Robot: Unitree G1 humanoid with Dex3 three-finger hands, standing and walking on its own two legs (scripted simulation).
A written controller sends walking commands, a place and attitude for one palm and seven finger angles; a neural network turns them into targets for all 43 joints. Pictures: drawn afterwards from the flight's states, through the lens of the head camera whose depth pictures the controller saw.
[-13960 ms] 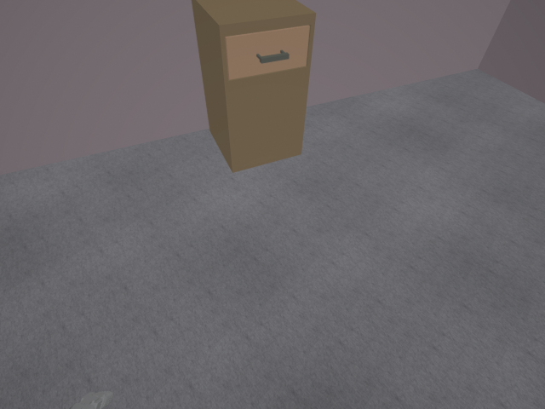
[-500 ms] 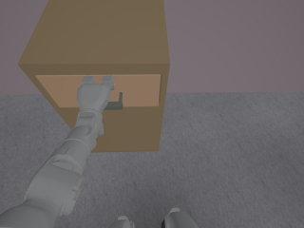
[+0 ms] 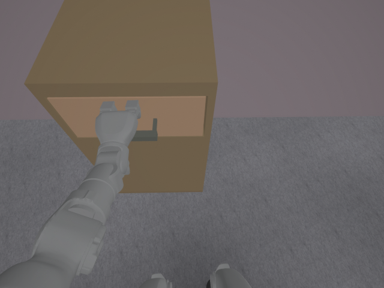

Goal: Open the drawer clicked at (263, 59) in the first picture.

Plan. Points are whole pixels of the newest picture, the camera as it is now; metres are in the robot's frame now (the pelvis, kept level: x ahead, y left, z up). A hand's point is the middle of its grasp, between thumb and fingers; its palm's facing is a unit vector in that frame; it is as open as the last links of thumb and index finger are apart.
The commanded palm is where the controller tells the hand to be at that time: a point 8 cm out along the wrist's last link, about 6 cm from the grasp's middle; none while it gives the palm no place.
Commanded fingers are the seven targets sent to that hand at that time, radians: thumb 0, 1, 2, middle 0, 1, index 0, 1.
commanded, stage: lower the fingers behind the handle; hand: left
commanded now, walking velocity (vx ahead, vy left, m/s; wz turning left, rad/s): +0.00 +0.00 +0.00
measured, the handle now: (133, 129) +0.52 +0.14 -0.08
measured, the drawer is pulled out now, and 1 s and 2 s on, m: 0.00 0.00 0.00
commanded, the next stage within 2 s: close the thumb around the handle in 1.48 s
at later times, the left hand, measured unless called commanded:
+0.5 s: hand (128, 147) +0.45 +0.14 -0.06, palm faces -0.06 -0.01 -1.00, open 13.8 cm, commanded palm +0.44 +0.14 -0.01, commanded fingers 0.00 -0.50 0.30 -0.30 -1.20 -0.30 -1.20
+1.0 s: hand (132, 151) +0.46 +0.14 -0.09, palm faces -0.03 -0.02 -1.00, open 13.9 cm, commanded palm +0.43 +0.14 -0.04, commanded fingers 0.00 -0.50 0.30 -0.30 -1.20 -0.30 -1.20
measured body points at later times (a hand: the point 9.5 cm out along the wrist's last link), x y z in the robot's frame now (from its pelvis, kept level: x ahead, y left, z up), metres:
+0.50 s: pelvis -0.01 +0.00 -0.02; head +0.11 -0.01 +0.41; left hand +0.45 +0.14 -0.01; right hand +0.02 -0.26 -0.16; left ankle -0.02 +0.09 -0.68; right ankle +0.01 -0.10 -0.68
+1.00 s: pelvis -0.02 +0.00 -0.04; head +0.12 -0.01 +0.38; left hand +0.45 +0.13 -0.03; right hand +0.01 -0.27 -0.18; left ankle -0.02 +0.09 -0.68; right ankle +0.01 -0.10 -0.68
